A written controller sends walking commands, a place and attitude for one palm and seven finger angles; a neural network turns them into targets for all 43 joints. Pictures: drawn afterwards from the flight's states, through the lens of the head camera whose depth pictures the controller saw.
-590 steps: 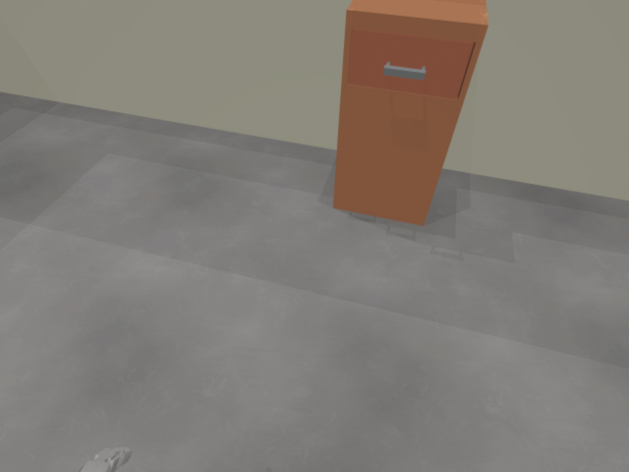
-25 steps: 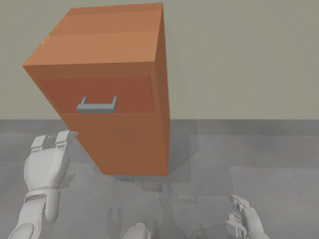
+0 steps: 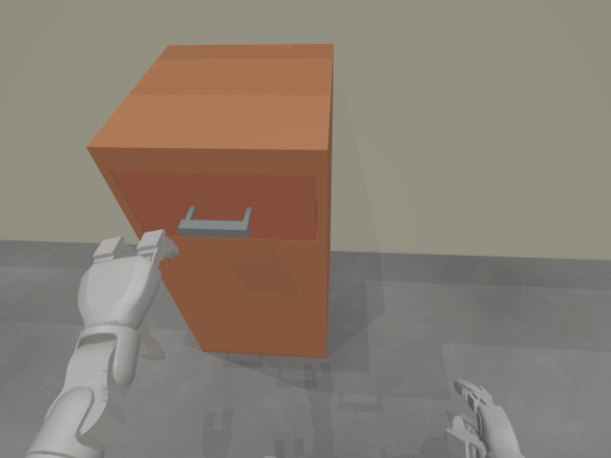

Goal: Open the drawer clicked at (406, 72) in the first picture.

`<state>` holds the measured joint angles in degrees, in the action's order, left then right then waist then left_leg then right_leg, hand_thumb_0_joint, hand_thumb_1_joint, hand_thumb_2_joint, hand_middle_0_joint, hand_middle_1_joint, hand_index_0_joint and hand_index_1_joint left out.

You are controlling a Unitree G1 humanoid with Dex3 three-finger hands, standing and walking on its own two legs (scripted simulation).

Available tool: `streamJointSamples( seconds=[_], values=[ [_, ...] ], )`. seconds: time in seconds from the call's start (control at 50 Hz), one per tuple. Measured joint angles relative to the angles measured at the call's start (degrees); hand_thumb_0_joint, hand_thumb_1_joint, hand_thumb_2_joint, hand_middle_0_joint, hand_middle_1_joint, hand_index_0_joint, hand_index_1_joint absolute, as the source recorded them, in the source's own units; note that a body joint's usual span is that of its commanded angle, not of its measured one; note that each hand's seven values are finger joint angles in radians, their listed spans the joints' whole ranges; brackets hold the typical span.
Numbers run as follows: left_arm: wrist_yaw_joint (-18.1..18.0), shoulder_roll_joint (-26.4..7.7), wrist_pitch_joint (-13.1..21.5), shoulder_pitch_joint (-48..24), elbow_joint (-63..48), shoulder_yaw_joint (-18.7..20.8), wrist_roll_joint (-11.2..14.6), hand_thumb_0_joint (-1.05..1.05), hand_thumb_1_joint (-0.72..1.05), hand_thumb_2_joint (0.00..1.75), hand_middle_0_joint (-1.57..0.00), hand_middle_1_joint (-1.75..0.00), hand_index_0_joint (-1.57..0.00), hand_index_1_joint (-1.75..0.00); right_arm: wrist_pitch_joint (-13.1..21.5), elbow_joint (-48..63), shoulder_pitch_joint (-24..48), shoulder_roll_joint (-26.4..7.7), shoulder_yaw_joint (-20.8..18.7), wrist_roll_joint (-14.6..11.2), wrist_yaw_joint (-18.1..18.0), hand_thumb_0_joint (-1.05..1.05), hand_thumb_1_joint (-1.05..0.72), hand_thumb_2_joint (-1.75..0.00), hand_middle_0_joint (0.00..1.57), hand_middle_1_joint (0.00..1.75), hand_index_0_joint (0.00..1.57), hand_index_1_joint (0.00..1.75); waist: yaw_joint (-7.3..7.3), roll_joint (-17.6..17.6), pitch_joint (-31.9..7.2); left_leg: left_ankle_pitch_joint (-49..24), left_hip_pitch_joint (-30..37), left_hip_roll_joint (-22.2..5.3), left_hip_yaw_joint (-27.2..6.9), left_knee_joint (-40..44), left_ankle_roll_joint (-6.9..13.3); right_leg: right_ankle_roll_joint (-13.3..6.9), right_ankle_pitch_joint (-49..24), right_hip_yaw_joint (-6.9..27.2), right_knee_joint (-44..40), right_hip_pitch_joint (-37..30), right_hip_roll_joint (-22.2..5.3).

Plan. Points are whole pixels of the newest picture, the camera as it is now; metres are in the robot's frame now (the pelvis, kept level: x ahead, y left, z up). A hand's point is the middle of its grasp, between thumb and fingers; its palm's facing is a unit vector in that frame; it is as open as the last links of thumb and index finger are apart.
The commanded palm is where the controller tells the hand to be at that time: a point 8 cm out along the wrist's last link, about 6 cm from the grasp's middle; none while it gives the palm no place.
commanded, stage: raise the hand with hooked fingers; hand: left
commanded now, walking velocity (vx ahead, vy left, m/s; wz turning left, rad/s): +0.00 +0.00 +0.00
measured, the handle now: (217, 220) +0.53 +0.24 -0.04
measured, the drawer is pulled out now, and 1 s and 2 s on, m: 0.00 0.00 0.00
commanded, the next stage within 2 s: move the hooked fingers above the handle in 0.64 s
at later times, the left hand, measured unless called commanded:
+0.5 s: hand (174, 291) +0.29 +0.21 +0.08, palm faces -0.04 -0.10 -0.99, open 13.9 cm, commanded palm +0.28 +0.22 +0.15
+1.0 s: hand (196, 266) +0.33 +0.19 +0.08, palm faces +0.01 -0.09 -1.00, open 13.8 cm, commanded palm +0.32 +0.21 +0.14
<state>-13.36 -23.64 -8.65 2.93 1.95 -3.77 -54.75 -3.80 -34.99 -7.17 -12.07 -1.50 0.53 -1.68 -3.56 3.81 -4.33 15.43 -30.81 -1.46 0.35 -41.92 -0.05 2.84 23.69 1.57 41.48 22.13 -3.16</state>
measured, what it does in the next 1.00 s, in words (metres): stands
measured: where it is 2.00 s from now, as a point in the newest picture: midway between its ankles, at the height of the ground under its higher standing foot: outside the picture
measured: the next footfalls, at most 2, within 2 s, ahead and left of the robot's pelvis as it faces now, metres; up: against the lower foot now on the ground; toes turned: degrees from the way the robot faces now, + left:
none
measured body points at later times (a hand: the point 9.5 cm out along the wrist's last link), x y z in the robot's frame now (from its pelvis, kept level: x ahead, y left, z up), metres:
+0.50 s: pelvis +0.00 -0.03 +0.02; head +0.01 -0.06 +0.47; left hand +0.29 +0.21 +0.14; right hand +0.18 -0.26 -0.10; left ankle +0.06 +0.12 -0.71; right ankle -0.02 -0.17 -0.71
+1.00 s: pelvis +0.02 -0.04 +0.01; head +0.04 -0.07 +0.46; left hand +0.33 +0.19 +0.13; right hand +0.21 -0.27 -0.10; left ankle +0.06 +0.12 -0.71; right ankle -0.02 -0.17 -0.71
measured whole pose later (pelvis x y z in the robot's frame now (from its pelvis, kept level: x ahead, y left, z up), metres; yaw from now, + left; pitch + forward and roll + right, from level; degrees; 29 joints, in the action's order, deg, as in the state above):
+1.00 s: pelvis +0.02 -0.04 +0.01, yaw +1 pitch +4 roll +1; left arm -5.9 -25.4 3.3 -6.5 9.5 -4.2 -54.8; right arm -3.9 -37.3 -7.9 -13.5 -2.2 0.0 -2.8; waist -3.7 3.8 -2.5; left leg 13.2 -24.6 -2.4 -1.2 -33.9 -2.7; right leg 1.0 23.2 -0.2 36.3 16.9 -2.0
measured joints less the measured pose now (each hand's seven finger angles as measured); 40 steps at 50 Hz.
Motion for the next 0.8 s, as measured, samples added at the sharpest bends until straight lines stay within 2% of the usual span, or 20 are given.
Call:
streamJointSamples(
  seconds=[0.08, 0.18, 0.32, 0.38, 0.44, 0.52, 0.6, 0.64, 0.7, 0.8],
  values=[
    [4.6, -1.1, 1.6, -1.3, -0.4, -2.3, -0.6, 0.00, -0.43, 0.33, -0.31, -1.16, -0.32, -1.16, -0.1, 0.4, 0.3, 0.9, 1.7, 0.1, -0.7, 0.01, -0.90, -0.90, 0.21, 0.30, 0.20, 0.30, -0.36, -0.2, 0.6, -1.3, 3.1, 0.3, 0.1, 2.9, 0.0, 0.0, -1.1, -0.1, -2.5, -3.0, -0.3],
    [6.5, -2.8, 5.3, -5.7, 1.3, -2.0, -0.7, 0.00, -0.47, 0.31, -0.32, -1.18, -0.32, -1.18, -0.1, -0.1, 0.7, 1.4, 2.4, 0.0, -1.4, 0.01, -0.90, -0.90, 0.21, 0.30, 0.20, 0.30, -0.88, -0.4, 2.2, -2.5, 5.6, 0.3, -0.6, 5.1, -0.4, -0.2, -2.0, -0.8, -4.5, -5.5, -0.2],
    [8.3, -3.6, 4.9, -10.3, 4.6, 0.0, 0.6, 0.00, -0.49, 0.30, -0.31, -1.20, -0.32, -1.20, -0.5, -1.4, -0.4, 0.3, 1.8, -0.6, -1.2, 0.01, -0.90, -0.90, 0.21, 0.30, 0.20, 0.30, -0.92, 0.3, 3.0, -4.2, 7.6, -0.1, -1.1, 8.3, -1.0, -0.4, -3.4, -1.4, -7.0, -7.3, 0.3],
    [10.1, -3.1, 4.7, -9.4, 4.9, 0.0, 1.4, 0.00, -0.49, 0.30, -0.31, -1.20, -0.32, -1.20, -0.8, -1.5, -1.4, -0.6, 1.5, -0.8, -1.0, 0.01, -0.90, -0.90, 0.21, 0.30, 0.20, 0.30, -0.55, 0.7, 2.9, -4.8, 8.3, -0.3, -1.1, 9.5, -1.3, -0.5, -3.7, -1.4, -7.8, -7.7, 0.4],
    [11.5, -2.7, 6.3, -7.3, 4.4, -0.4, 1.7, -0.01, -0.49, 0.30, -0.31, -1.20, -0.32, -1.20, -0.8, -1.6, -2.2, -1.5, 1.1, -0.6, -0.9, 0.01, -0.90, -0.90, 0.21, 0.30, 0.20, 0.30, -0.11, 0.8, 3.2, -5.0, 8.8, -0.5, -1.1, 10.3, -1.5, -0.7, -3.8, -1.4, -8.2, -8.0, 0.6],
    [10.6, -2.6, 10.4, -5.3, 3.5, -0.4, 1.3, 0.00, -0.49, 0.30, -0.31, -1.20, -0.32, -1.20, -0.4, -2.1, -2.9, -2.2, 0.1, -0.3, -1.2, 0.01, -0.90, -0.90, 0.21, 0.30, 0.20, 0.30, 0.09, 0.5, 3.7, -4.8, 8.8, -0.8, -1.3, 10.3, -1.8, -1.1, -3.5, -1.6, -8.0, -7.9, 1.0],
    [7.0, -2.9, 13.1, -5.6, 3.0, 0.7, 0.9, 0.00, -0.49, 0.30, -0.32, -1.20, -0.33, -1.20, 0.1, -3.1, -2.9, -2.5, -1.0, -0.2, -1.3, 0.01, -0.90, -0.90, 0.20, 0.30, 0.20, 0.30, -0.02, 0.5, 3.8, -4.4, 8.1, -1.1, -1.9, 9.5, -2.2, -1.5, -2.9, -2.1, -7.3, -7.4, 1.4],
    [5.3, -2.9, 12.7, -6.5, 3.5, 1.5, 0.9, 0.00, -0.49, 0.30, -0.32, -1.20, -0.33, -1.20, 0.2, -3.7, -2.7, -2.5, -1.4, -0.4, -1.1, 0.01, -0.90, -0.90, 0.20, 0.30, 0.20, 0.30, -0.10, 0.7, 3.6, -4.1, 7.7, -1.2, -2.0, 9.2, -2.4, -1.7, -2.7, -2.2, -7.0, -7.1, 1.5],
    [4.1, -2.7, 10.1, -7.8, 4.9, 2.1, 1.0, 0.00, -0.50, 0.30, -0.32, -1.20, -0.32, -1.20, 0.0, -4.1, -2.4, -2.5, -1.5, -0.9, -0.8, 0.01, -0.90, -0.90, 0.20, 0.30, 0.20, 0.30, -0.21, 0.8, 2.8, -4.0, 7.5, -1.3, -2.0, 9.2, -2.5, -1.8, -2.4, -2.1, -6.7, -6.6, 1.5],
    [6.5, -2.3, 5.6, -8.3, 6.8, 0.6, 1.2, 0.00, -0.49, 0.30, -0.31, -1.20, -0.32, -1.20, -0.5, -3.3, -1.6, -2.3, -0.7, -1.3, -0.6, 0.01, -0.90, -0.90, 0.20, 0.30, 0.20, 0.30, -0.03, 1.1, 2.0, -3.8, 7.9, -1.1, -1.5, 10.0, -2.4, -1.8, -2.0, -1.7, -6.8, -6.7, 1.3]
  ],
)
